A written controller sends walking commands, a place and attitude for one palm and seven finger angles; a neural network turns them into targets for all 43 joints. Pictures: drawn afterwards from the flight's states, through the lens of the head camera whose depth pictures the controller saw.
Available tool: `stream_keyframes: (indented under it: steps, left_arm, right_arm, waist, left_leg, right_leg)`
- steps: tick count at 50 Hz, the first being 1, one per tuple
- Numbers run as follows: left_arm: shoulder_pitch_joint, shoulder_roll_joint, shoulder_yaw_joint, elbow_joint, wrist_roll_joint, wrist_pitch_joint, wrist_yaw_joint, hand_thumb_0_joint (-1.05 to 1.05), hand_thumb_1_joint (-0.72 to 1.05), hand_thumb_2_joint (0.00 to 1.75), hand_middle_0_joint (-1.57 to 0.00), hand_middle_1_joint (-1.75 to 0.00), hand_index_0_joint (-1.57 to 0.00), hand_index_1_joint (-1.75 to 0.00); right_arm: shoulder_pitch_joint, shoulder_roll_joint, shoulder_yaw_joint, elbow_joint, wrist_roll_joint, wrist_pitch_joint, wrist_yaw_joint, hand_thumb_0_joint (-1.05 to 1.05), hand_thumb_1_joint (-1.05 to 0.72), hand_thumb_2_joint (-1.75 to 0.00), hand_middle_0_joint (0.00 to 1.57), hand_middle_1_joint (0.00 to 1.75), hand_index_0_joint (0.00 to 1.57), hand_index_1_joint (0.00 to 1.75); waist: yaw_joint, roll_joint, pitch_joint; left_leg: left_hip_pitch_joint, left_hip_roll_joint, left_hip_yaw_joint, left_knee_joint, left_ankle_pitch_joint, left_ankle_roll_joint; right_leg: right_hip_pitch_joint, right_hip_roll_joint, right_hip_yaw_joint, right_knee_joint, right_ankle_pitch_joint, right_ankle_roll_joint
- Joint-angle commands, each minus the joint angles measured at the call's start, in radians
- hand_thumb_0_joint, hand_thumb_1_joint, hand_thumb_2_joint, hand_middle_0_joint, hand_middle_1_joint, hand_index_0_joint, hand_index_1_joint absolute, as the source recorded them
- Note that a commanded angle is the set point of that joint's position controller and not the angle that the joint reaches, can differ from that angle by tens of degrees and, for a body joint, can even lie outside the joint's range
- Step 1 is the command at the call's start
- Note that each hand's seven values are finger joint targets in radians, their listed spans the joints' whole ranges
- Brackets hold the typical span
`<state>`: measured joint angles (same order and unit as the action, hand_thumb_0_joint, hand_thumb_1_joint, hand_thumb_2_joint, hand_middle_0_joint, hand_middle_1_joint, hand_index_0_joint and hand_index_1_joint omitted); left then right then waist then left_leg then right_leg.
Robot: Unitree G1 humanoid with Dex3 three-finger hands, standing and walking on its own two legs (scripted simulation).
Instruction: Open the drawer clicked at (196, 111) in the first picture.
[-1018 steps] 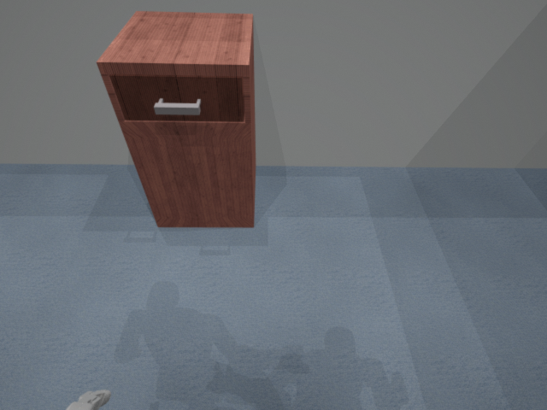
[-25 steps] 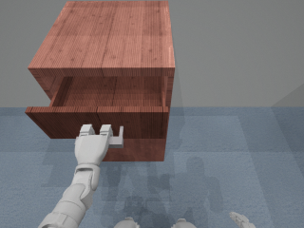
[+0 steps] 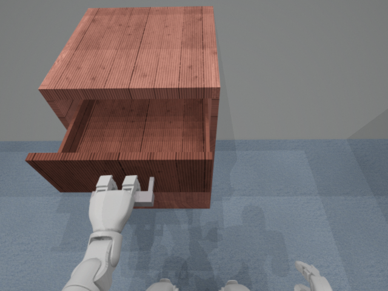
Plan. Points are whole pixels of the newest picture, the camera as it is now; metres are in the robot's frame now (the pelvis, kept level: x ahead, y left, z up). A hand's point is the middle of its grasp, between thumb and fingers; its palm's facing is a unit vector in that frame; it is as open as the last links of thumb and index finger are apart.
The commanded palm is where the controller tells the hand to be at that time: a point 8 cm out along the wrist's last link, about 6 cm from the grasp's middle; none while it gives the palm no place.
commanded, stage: pull the drawer open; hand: left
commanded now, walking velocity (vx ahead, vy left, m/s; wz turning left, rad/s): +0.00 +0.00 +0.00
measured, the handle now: (124, 189) +0.34 +0.18 -0.03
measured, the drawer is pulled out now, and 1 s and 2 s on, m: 0.19 0.30 0.30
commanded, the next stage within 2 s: open the thumb to release the handle in 1.10 s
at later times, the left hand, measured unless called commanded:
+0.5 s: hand (116, 242) +0.23 +0.18 -0.05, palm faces -0.01 -0.09 -1.00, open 5.9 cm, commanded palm +0.19 +0.19 +0.00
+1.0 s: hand (110, 270) +0.18 +0.18 -0.05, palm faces -0.02 -0.11 -0.99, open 6.0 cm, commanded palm +0.13 +0.19 +0.00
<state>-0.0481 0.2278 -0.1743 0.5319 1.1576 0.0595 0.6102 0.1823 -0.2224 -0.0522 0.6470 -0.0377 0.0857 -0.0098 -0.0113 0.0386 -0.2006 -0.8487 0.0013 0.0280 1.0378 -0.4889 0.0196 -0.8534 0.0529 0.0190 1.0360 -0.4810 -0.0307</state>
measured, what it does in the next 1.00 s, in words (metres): stands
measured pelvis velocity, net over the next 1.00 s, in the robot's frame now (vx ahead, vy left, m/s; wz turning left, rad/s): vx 0.00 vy -0.02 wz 0.00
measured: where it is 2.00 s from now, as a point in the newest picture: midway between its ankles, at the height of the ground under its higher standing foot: outside the picture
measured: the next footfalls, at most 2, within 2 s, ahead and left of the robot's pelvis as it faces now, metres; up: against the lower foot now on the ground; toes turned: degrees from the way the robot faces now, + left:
none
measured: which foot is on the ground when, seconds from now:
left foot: down 0.00-1.00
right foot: down 0.00-1.00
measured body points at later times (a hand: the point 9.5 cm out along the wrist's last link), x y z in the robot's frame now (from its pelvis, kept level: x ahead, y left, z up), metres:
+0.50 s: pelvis +0.01 +0.00 +0.00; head +0.06 -0.02 +0.44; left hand +0.23 +0.18 +0.00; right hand +0.21 -0.23 -0.11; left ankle +0.00 +0.11 -0.67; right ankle +0.01 -0.10 -0.67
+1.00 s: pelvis +0.00 -0.02 -0.02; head +0.05 -0.04 +0.43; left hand +0.18 +0.18 +0.00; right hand +0.21 -0.23 -0.12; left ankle +0.00 +0.11 -0.67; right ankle +0.01 -0.10 -0.67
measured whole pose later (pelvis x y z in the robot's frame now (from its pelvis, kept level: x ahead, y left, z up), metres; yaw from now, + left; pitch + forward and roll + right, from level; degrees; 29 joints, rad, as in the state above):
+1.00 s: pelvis +0.00 -0.02 -0.02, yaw +0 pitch +17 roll +1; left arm 0.47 0.26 -0.14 0.08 1.17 -0.05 0.60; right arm 0.13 -0.21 0.00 0.53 -0.07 0.07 0.03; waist 0.04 0.03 -0.21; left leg -0.89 0.00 0.03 1.14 -0.54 0.00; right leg -0.91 0.06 0.02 1.16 -0.55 -0.05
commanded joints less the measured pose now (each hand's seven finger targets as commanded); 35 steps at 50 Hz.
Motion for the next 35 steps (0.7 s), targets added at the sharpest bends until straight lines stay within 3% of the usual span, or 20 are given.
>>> stream_keyframes:
  steps: [1,3,5,8,9,13,14,18,20,22,35]
  left_arm:
    - [-0.040,0.121,0.084,-0.228,-0.023,0.018,0.046,0.00,0.90,0.90,-0.40,-1.35,-0.40,-1.35]
    - [0.043,0.126,0.101,-0.239,-0.034,0.023,0.043,0.00,0.90,0.90,-0.40,-1.35,-0.40,-1.35]
    - [0.067,0.116,0.089,-0.268,-0.033,0.022,0.039,0.00,0.90,0.90,-0.40,-1.35,-0.40,-1.35]
    - [0.146,0.111,0.082,-0.319,-0.028,0.022,0.043,0.00,0.90,0.90,-0.40,-1.35,-0.40,-1.35]
    - [0.146,0.090,0.054,-0.333,-0.023,0.024,0.044,0.00,0.90,0.90,-0.40,-1.35,-0.40,-1.35]
    - [0.241,0.080,0.055,-0.371,-0.019,0.018,0.048,0.00,0.90,0.90,-0.40,-1.35,-0.40,-1.35]
    - [0.221,0.073,0.038,-0.398,-0.019,0.016,0.047,0.00,0.90,0.90,-0.40,-1.35,-0.40,-1.35]
    - [0.315,0.112,0.088,-0.436,-0.015,0.004,0.056,0.00,0.90,0.90,-0.40,-1.35,-0.40,-1.35]
    - [0.324,0.077,0.048,-0.443,-0.012,0.004,0.051,0.00,0.90,0.90,-0.40,-1.35,-0.40,-1.35]
    - [0.327,0.108,0.074,-0.482,-0.007,-0.004,0.056,0.00,0.90,0.90,-0.40,-1.35,-0.40,-1.35]
    - [0.535,0.103,0.081,-0.551,-0.018,-0.044,0.038,0.00,0.90,0.90,-0.40,-1.35,-0.40,-1.35]
  right_arm:
    - [-0.067,-0.109,-0.033,-0.144,0.003,-0.038,-0.002,0.00,-0.90,-0.90,0.20,0.30,0.20,0.30]
    - [-0.071,-0.106,-0.033,-0.154,0.004,-0.036,-0.001,0.00,-0.90,-0.90,0.20,0.30,0.20,0.30]
    - [-0.076,-0.106,-0.031,-0.160,0.004,-0.034,0.002,0.00,-0.90,-0.90,0.20,0.30,0.20,0.30]
    - [-0.092,-0.103,-0.027,-0.179,0.004,-0.030,0.010,0.00,-0.90,-0.90,0.20,0.30,0.20,0.30]
    - [-0.103,-0.104,-0.024,-0.183,0.001,-0.029,0.013,0.00,-0.90,-0.90,0.20,0.30,0.20,0.30]
    - [-0.106,-0.098,-0.020,-0.198,-0.003,-0.030,0.021,0.00,-0.90,-0.90,0.20,0.30,0.20,0.30]
    - [-0.116,-0.099,-0.018,-0.199,-0.006,-0.030,0.023,0.00,-0.90,-0.90,0.20,0.30,0.20,0.30]
    - [-0.125,-0.093,-0.014,-0.210,-0.009,-0.034,0.023,0.00,-0.90,-0.90,0.20,0.30,0.20,0.30]
    - [-0.132,-0.091,-0.011,-0.213,-0.010,-0.034,0.027,0.00,-0.90,-0.90,0.20,0.30,0.20,0.30]
    - [-0.140,-0.093,-0.009,-0.219,-0.014,-0.034,0.028,0.00,-0.90,-0.90,0.20,0.30,0.20,0.30]
    - [-0.155,-0.079,0.006,-0.261,-0.019,-0.053,0.039,0.00,-0.90,-0.90,0.20,0.30,0.20,0.30]
  waist:
    - [0.035,-0.054,-0.281]
    - [0.047,-0.060,-0.275]
    - [0.043,-0.074,-0.264]
    - [0.054,-0.042,-0.251]
    - [0.043,-0.043,-0.246]
    - [0.048,-0.066,-0.231]
    - [0.039,-0.061,-0.235]
    - [0.058,-0.051,-0.249]
    - [0.046,-0.063,-0.210]
    - [0.054,-0.042,-0.229]
    - [0.074,-0.066,-0.192]
  left_leg:
    - [0.205,-0.036,-0.007,-0.110,0.302,0.007]
    - [0.201,-0.037,-0.004,-0.110,0.318,0.006]
    - [0.201,-0.037,-0.008,-0.108,0.324,0.006]
    - [0.221,-0.034,-0.011,-0.111,0.343,0.002]
    - [0.224,-0.034,-0.008,-0.103,0.340,0.004]
    - [0.224,-0.030,-0.019,-0.096,0.354,0.002]
    - [0.224,-0.032,-0.014,-0.089,0.346,0.004]
    - [0.225,-0.035,-0.016,-0.078,0.360,0.001]
    - [0.220,-0.033,-0.022,-0.078,0.344,0.001]
    - [0.220,-0.034,-0.022,-0.074,0.344,-0.001]
    - [0.175,-0.039,-0.022,-0.049,0.302,0.001]
  right_leg:
    - [0.185,-0.003,0.001,-0.147,0.366,-0.026]
    - [0.215,-0.004,0.004,-0.148,0.408,-0.027]
    - [0.211,-0.003,0.007,-0.143,0.422,-0.027]
    - [0.198,-0.001,0.001,-0.136,0.412,-0.032]
    - [0.179,-0.002,-0.001,-0.137,0.408,-0.029]
    - [0.174,0.000,-0.008,-0.124,0.413,-0.031]
    - [0.167,-0.003,-0.003,-0.124,0.421,-0.028]
    - [0.182,-0.002,0.010,-0.109,0.449,-0.031]
    - [0.154,-0.001,0.000,-0.111,0.416,-0.031]
    - [0.153,0.000,0.007,-0.103,0.409,-0.034]
    - [0.143,-0.006,0.012,-0.087,0.388,-0.034]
